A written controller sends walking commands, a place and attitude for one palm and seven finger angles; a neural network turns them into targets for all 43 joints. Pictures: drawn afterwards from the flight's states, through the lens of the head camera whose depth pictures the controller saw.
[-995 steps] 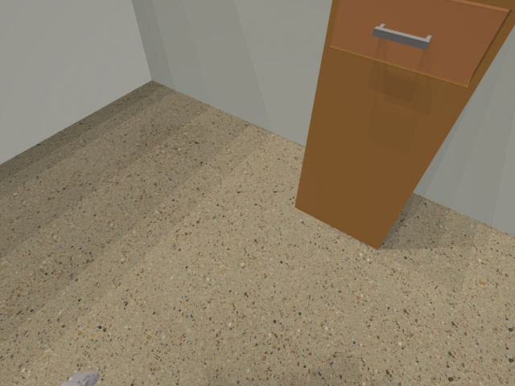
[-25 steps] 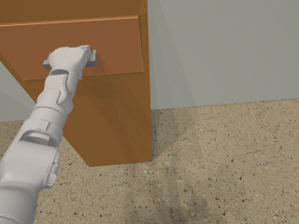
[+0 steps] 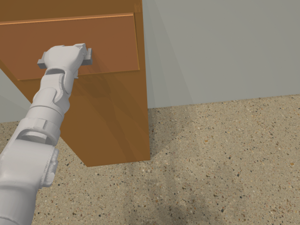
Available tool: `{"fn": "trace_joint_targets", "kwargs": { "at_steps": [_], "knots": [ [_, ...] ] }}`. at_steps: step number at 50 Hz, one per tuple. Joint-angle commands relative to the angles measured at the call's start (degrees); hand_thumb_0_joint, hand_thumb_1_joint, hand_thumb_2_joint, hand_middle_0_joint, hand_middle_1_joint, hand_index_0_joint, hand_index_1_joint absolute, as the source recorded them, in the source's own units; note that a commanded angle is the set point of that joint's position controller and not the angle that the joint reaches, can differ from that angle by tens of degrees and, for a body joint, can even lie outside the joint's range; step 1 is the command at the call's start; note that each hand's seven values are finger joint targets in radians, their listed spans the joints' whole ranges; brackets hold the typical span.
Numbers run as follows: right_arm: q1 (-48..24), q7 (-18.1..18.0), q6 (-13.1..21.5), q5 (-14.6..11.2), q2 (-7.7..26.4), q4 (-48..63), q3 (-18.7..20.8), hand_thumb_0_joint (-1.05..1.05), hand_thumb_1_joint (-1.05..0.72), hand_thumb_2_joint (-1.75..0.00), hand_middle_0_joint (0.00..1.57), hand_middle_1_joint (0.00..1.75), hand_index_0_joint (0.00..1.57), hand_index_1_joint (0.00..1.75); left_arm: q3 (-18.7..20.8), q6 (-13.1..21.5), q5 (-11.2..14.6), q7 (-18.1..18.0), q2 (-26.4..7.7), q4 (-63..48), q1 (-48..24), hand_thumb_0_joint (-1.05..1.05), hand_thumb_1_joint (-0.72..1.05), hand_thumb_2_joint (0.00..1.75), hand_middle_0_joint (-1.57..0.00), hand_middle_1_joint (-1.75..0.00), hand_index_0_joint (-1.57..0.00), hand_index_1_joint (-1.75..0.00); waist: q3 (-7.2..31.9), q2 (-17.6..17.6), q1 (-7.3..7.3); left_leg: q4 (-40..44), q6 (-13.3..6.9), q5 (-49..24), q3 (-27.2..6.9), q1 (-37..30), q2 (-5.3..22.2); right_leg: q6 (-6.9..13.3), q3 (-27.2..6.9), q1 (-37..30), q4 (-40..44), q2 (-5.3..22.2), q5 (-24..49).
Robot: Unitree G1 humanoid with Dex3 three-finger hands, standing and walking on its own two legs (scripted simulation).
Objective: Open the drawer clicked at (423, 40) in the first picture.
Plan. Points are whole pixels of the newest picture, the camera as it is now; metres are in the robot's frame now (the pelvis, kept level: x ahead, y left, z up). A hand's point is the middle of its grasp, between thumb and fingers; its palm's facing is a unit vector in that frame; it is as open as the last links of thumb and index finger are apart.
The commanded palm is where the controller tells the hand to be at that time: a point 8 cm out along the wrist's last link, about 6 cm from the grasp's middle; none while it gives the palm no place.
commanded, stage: pull the drawer open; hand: left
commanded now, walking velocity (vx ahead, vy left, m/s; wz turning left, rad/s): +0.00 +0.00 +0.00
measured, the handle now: (66, 57) +0.54 +0.21 +0.15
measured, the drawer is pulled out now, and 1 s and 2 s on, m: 0.00 0.03 0.10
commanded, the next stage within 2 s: none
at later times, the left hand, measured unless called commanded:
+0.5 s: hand (72, 77) +0.49 +0.19 +0.13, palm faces +0.03 -0.03 -1.00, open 5.2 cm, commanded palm +0.44 +0.19 +0.19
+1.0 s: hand (71, 81) +0.47 +0.19 +0.13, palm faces -0.02 -0.01 -1.00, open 5.2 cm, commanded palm +0.45 +0.19 +0.19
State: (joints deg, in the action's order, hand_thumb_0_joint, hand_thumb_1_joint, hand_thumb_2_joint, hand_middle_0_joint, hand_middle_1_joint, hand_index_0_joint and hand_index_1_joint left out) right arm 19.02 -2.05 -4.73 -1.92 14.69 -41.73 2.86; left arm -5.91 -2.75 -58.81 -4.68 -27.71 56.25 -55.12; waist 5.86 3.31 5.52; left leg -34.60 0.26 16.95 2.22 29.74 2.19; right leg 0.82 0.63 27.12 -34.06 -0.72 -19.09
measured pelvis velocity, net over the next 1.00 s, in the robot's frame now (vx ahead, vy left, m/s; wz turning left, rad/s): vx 0.01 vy -0.01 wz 0.02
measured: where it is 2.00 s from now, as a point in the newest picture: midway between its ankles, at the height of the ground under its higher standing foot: outside the picture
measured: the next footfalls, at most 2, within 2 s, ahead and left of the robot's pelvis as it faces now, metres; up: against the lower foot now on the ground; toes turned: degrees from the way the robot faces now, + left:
none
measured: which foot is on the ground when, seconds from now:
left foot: down 0.00-1.00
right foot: down 0.00-1.00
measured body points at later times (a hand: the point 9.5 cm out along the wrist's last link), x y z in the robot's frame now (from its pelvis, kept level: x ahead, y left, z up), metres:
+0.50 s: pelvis +0.01 +0.01 +0.00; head +0.06 -0.02 +0.45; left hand +0.48 +0.19 +0.18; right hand +0.06 -0.26 -0.13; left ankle -0.01 +0.12 -0.73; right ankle -0.03 -0.11 -0.73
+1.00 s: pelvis +0.01 -0.01 +0.00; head +0.05 -0.03 +0.45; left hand +0.47 +0.19 +0.18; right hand +0.12 -0.26 -0.13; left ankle -0.01 +0.12 -0.73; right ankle -0.03 -0.11 -0.73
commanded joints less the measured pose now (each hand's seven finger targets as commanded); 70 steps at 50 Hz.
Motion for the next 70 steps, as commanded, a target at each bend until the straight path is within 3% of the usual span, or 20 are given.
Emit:
{"fn": "trace_joint_targets", "kwargs": {
  "at_steps": [1, 10, 15, 17, 22, 23, 28, 30, 32, 35, 40, 42, 44, 46, 53, 55, 58, 63, 66, 70],
  "knots": [
    [3.38, -0.76, 1.47, 0.31, 8.19, 5.04, 2.61, 0.00, -0.90, -0.90, 0.20, 0.30, 0.20, 0.30, 4.70, 0.83, -0.52, -3.02, -14.82, -13.81, -32.65, 0.00, 0.90, 0.90, -0.40, -1.35, -0.40, -1.35, 24.23, -0.86, 1.00, 0.36, -3.05, -21.38, 0.52, -14.55, -3.08, 0.28, 0.13, -8.20, 2.77, -2.00, 24.16],
    [3.41, -0.51, 1.60, 0.36, 8.21, 5.20, 2.54, 0.00, -0.90, -0.90, 0.20, 0.30, 0.20, 0.30, 3.11, -0.05, -0.56, -3.16, -12.28, -12.24, -32.28, 0.00, 0.90, 0.90, -0.40, -1.35, -0.40, -1.35, 22.81, -1.59, 1.31, 0.43, -2.91, -21.69, 0.28, -14.61, -2.85, 0.46, 0.68, -6.86, 2.90, -2.15, 22.59],
    [2.20, -0.24, 1.24, 0.55, 8.01, 6.59, 2.63, 0.00, -0.90, -0.90, 0.20, 0.30, 0.20, 0.30, 4.59, 0.17, 0.18, -2.62, -12.89, -17.18, -27.01, 0.00, 0.90, 0.90, -0.40, -1.35, -0.40, -1.35, 26.57, -0.68, -0.86, 0.05, -3.03, -26.11, 0.60, -16.58, -2.82, 0.60, 0.63, -10.33, 2.15, -2.05, 26.70],
    [1.25, -0.13, 0.81, 0.24, 8.10, 7.15, 2.44, 0.00, -0.90, -0.90, 0.20, 0.30, 0.20, 0.30, 4.74, -0.56, 0.46, -2.15, -12.48, -16.63, -22.41, 0.00, 0.90, 0.90, -0.40, -1.35, -0.40, -1.35, 24.12, -2.22, -1.46, 0.52, -3.00, -25.92, 0.68, -15.65, -2.72, 0.46, 0.96, -10.14, 2.20, -2.13, 26.86],
    [-1.25, 0.41, 0.20, -0.23, 8.07, 8.71, 2.45, 0.00, -0.90, -0.90, 0.20, 0.30, 0.20, 0.30, 4.75, -2.35, 1.21, -1.48, -11.95, -23.53, -15.28, 0.00, 0.90, 0.90, -0.40, -1.35, -0.40, -1.35, 24.14, -1.77, -3.22, 0.96, -2.99, -29.29, 0.65, -17.31, -2.51, 0.65, 1.14, -11.73, 2.32, -2.25, 28.08],
    [-1.83, 0.52, 0.11, -0.36, 7.99, 8.94, 2.28, 0.00, -0.90, -0.90, 0.20, 0.30, 0.20, 0.30, 2.85, -2.93, 1.41, -1.24, -9.86, -24.33, -15.14, 0.00, 0.90, 0.90, -0.40, -1.35, -0.40, -1.35, 22.72, -1.85, -2.83, 1.29, -2.90, -29.04, 0.55, -17.20, -2.43, 0.62, 1.40, -11.06, 2.50, -2.27, 27.54],
    [-5.46, 1.40, -0.17, -0.68, 7.63, 10.96, 2.24, 0.00, -0.90, -0.90, 0.20, 0.30, 0.20, 0.30, 3.28, -5.47, 3.12, 0.31, -9.12, -35.24, -4.54, 0.00, 0.90, 0.90, -0.40, -1.35, -0.40, -1.35, 24.63, -1.05, -5.26, 1.16, -3.00, -36.64, 0.39, -20.67, -2.31, 0.65, 1.29, -14.63, 2.38, -2.04, 32.12],
    [-4.51, 0.17, -0.75, -0.97, 8.39, 7.70, 1.63, 0.00, -0.90, -0.90, 0.20, 0.30, 0.20, 0.30, 1.33, -6.61, 2.10, 0.24, -10.50, -27.87, -19.26, 0.00, 0.90, 0.90, -0.40, -1.35, -0.40, -1.35, 16.79, -4.21, -0.14, 1.71, -2.76, -27.42, 0.24, -17.64, -2.45, 0.35, 1.74, -9.33, 3.83, -2.27, 26.79],
    [-4.53, -0.29, -0.52, -0.90, 8.08, 7.28, 1.61, 0.00, -0.90, -0.90, 0.20, 0.30, 0.20, 0.30, 2.59, -6.71, 1.48, 0.26, -11.51, -25.12, -19.01, 0.00, 0.90, 0.90, -0.40, -1.35, -0.40, -1.35, 17.78, -2.73, -1.72, 2.40, -2.76, -24.67, 0.51, -18.01, -2.89, 0.73, 1.40, -9.70, 3.93, -2.21, 24.81],
    [-4.13, -0.66, -0.49, -0.49, 7.59, 7.45, 1.57, 0.00, -0.90, -0.90, 0.20, 0.30, 0.20, 0.30, 1.02, -5.39, 1.61, 1.28, -9.90, -25.74, -21.91, 0.00, 0.90, 0.90, -0.40, -1.35, -0.40, -1.35, 22.09, -1.41, -1.46, 1.34, -2.69, -28.42, 0.37, -20.03, -3.04, 0.85, 1.14, -11.10, 3.15, -1.78, 27.51],
    [-4.02, -0.82, -0.47, 0.02, 7.15, 7.92, 1.52, 0.00, -0.90, -0.90, 0.20, 0.30, 0.20, 0.30, 0.00, -2.29, 2.15, 1.94, -7.98, -24.77, -22.93, 0.00, 0.90, 0.90, -0.40, -1.35, -0.40, -1.35, 22.21, -2.57, -1.22, 0.03, -2.88, -30.25, 0.30, -19.53, -3.35, 0.49, 0.77, -11.00, 2.42, -1.44, 30.76],
    [-4.02, -0.91, -0.54, -0.07, 7.19, 7.85, 1.40, 0.00, -0.90, -0.90, 0.20, 0.30, 0.20, 0.30, 1.89, -1.30, 2.01, 1.74, -9.80, -22.74, -21.80, 0.00, 0.90, 0.90, -0.40, -1.35, -0.40, -1.35, 20.97, -3.81, -1.66, 0.24, -2.77, -27.92, 0.25, -17.63, -3.50, 0.42, 0.77, -11.10, 2.07, -1.34, 30.51],
    [-3.87, -0.83, -0.33, -0.05, 6.90, 8.14, 1.51, 0.00, -0.90, -0.90, 0.20, 0.30, 0.20, 0.30, 0.29, -0.37, 2.07, 1.39, -7.82, -23.55, -22.99, 0.00, 0.90, 0.90, -0.40, -1.35, -0.40, -1.35, 21.40, -3.19, -1.37, 0.30, -2.77, -26.64, 0.36, -17.72, -3.49, 0.34, 0.70, -10.34, 2.23, -1.29, 29.13],
    [-3.59, -0.81, -0.19, 0.08, 6.95, 8.12, 1.72, 0.00, -0.90, -0.90, 0.20, 0.30, 0.20, 0.30, 1.19, 0.19, 1.89, 0.69, -8.96, -23.95, -23.87, 0.00, 0.90, 0.90, -0.40, -1.35, -0.40, -1.35, 22.69, -2.94, -1.39, -0.02, -2.91, -26.23, 0.52, -17.83, -3.57, 0.28, 0.29, -10.84, 2.16, -1.23, 29.22],
    [-2.50, -0.59, 0.04, 0.05, 6.95, 7.23, 1.91, 0.00, -0.90, -0.90, 0.20, 0.30, 0.20, 0.30, 1.54, -0.05, 1.69, -0.94, -9.41, -22.64, -24.59, 0.00, 0.90, 0.90, -0.40, -1.35, -0.40, -1.35, 22.67, -1.97, -1.14, 0.29, -2.90, -24.37, 0.63, -16.75, -3.81, 0.34, 0.31, -11.01, 2.31, -1.40, 28.59],
    [-2.01, -0.72, 0.01, 0.00, 7.32, 6.84, 2.07, 0.00, -0.90, -0.90, 0.20, 0.30, 0.20, 0.30, 3.17, -0.27, 1.76, -1.08, -11.05, -20.99, -23.86, 0.00, 0.90, 0.90, -0.40, -1.35, -0.40, -1.35, 21.89, -4.23, -1.06, 0.59, -2.93, -23.53, 0.49, -15.75, -3.67, 0.35, 0.38, -11.66, 2.82, -1.50, 27.65],
    [-1.66, -0.55, 0.33, -0.01, 7.13, 6.63, 2.14, 0.00, -0.90, -0.90, 0.20, 0.30, 0.20, 0.30, 1.48, 0.00, 1.66, -1.35, -9.54, -22.21, -25.99, 0.00, 0.90, 0.90, -0.40, -1.35, -0.40, -1.35, 22.23, -1.68, -0.88, 0.78, -2.90, -23.26, 0.54, -16.39, -3.73, 0.38, 0.25, -10.65, 2.68, -1.58, 27.40],
    [-1.23, -0.71, 0.77, -0.20, 7.34, 6.42, 2.16, 0.00, -0.90, -0.90, 0.20, 0.30, 0.20, 0.30, 0.58, -0.22, 1.40, -1.59, -8.29, -19.59, -25.18, 0.00, 0.90, 0.90, -0.40, -1.35, -0.40, -1.35, 19.91, -2.52, -0.55, 1.75, -2.86, -19.73, 0.41, -15.47, -3.53, 0.40, 0.47, -8.76, 3.45, -1.76, 22.90],
    [-2.08, -0.26, 1.10, -0.10, 7.20, 7.92, 2.44, 0.00, -0.90, -0.90, 0.20, 0.30, 0.20, 0.30, 1.12, -0.05, 1.92, -1.49, -7.49, -23.75, -18.64, 0.00, 0.90, 0.90, -0.40, -1.35, -0.40, -1.35, 23.46, -0.92, -2.69, 1.70, -2.92, -23.17, 0.43, -17.65, -3.36, 0.90, 0.66, -11.01, 2.93, -1.93, 24.39],
    [-4.67, 0.30, 0.97, -0.34, 7.56, 9.77, 2.36, 0.00, -0.90, -0.90, 0.20, 0.30, 0.20, 0.30, 2.50, -1.37, 2.94, -0.92, -8.23, -30.05, -10.32, 0.00, 0.90, 0.90, -0.40, -1.35, -0.40, -1.35, 23.88, -3.54, -4.60, 2.47, -3.06, -25.36, 0.78, -17.39, -3.30, 0.89, 0.65, -15.02, 3.41, -1.82, 27.46]
  ]
}}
